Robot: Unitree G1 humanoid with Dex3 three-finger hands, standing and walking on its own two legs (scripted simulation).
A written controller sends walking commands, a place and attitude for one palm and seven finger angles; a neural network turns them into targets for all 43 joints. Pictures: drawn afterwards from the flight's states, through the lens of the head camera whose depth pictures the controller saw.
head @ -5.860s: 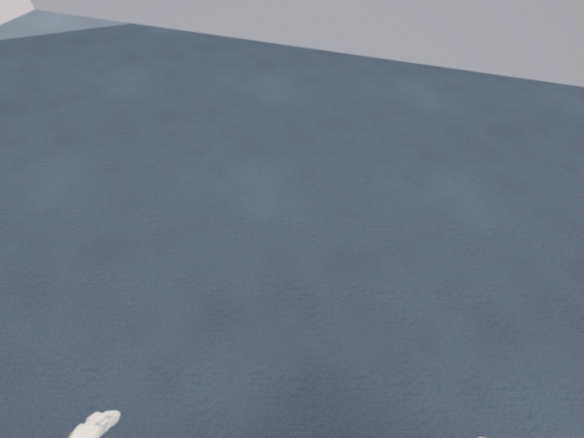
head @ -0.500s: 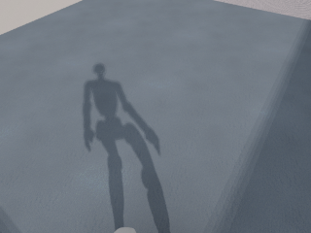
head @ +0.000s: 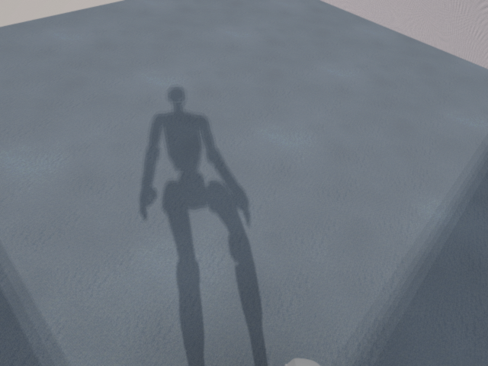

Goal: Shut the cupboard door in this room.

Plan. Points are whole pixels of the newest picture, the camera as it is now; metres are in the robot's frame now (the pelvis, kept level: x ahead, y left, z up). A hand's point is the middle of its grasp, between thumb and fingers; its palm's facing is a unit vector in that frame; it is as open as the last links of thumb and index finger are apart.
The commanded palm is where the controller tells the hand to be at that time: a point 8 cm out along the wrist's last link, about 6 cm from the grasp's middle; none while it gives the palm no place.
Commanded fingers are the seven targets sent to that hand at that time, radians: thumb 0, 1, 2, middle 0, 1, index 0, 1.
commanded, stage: turn or walk to find it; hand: left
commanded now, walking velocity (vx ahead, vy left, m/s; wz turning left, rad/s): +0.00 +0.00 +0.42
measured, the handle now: out of the picture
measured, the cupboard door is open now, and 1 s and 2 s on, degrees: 82 82 82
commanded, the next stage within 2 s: none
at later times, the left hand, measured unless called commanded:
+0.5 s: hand out of the picture +0.03 +0.13 -0.15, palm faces +0.22 -0.94 -0.26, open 7.4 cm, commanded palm none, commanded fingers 0.00 0.90 0.90 -0.20 -0.30 -0.20 -0.30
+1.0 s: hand out of the picture -0.15 +0.19 -0.19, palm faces +0.49 -0.84 -0.22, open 7.4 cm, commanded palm none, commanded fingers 0.00 0.90 0.90 -0.20 -0.30 -0.20 -0.30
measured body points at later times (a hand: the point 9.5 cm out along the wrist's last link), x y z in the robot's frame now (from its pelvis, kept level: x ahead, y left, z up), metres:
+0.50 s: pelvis -0.03 -0.07 +0.00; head -0.01 -0.10 +0.44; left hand +0.02 +0.18 -0.13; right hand +0.03 -0.32 -0.17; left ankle -0.07 +0.07 -0.66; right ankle -0.02 -0.16 -0.75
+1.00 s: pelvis -0.07 -0.01 -0.01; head -0.06 +0.03 +0.44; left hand -0.18 +0.23 -0.17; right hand +0.14 -0.18 -0.13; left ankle -0.11 +0.06 -0.75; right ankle -0.03 -0.17 -0.66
